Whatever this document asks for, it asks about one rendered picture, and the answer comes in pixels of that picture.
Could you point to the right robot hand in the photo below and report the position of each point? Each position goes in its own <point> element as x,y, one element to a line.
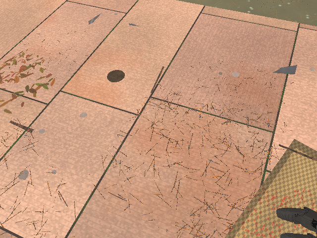
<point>304,216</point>

